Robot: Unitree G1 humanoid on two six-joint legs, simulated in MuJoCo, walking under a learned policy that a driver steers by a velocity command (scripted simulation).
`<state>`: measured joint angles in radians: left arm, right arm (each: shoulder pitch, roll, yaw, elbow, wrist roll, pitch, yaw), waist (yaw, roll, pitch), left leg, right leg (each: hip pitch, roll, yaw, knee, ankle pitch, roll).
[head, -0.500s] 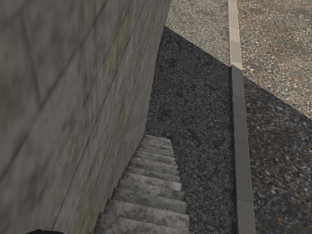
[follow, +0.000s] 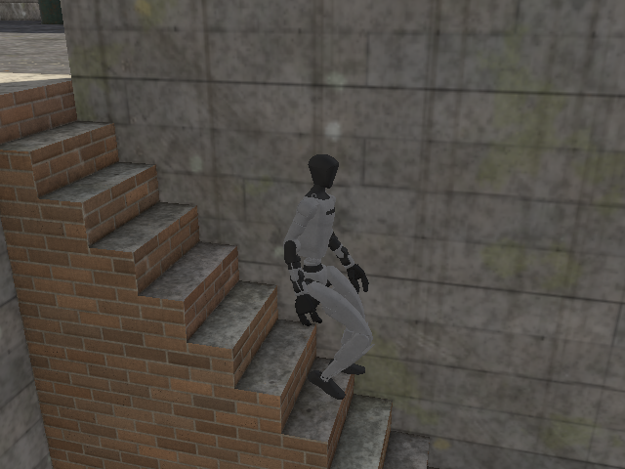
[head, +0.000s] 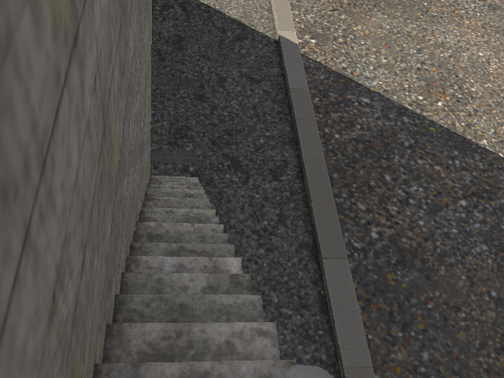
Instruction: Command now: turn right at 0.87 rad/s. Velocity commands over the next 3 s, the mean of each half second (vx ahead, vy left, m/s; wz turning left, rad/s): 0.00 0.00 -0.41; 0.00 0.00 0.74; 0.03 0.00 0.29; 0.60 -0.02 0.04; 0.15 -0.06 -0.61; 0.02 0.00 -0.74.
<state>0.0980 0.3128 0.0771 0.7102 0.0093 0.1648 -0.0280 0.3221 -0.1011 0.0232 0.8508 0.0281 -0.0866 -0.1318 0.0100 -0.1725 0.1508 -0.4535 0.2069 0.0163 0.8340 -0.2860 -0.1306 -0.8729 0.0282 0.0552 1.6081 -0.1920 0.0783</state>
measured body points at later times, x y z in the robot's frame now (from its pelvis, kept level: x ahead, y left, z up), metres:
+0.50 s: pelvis +0.10 -0.08 -0.01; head +0.07 -0.08 +0.44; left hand +0.24 +0.14 -0.13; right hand +0.16 -0.36 -0.13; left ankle +0.16 +0.06 -0.65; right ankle +0.05 -0.19 -0.69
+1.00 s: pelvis +0.13 +0.00 -0.19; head +0.13 +0.10 +0.25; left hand +0.25 +0.25 -0.35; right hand +0.13 -0.24 -0.29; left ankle +0.25 +0.19 -0.90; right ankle +0.16 -0.10 -0.61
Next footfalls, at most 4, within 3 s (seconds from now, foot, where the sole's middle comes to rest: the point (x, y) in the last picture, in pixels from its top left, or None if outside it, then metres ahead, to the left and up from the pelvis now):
0.10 right None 0.09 -0.20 -0.73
0.80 left None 0.29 0.19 -0.94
1.22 right None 0.11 -0.18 -0.73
2.06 left None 0.35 0.10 -0.94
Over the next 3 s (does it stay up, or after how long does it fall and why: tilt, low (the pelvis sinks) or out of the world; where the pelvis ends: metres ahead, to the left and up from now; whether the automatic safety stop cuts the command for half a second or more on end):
stays up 0.59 0.06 -0.49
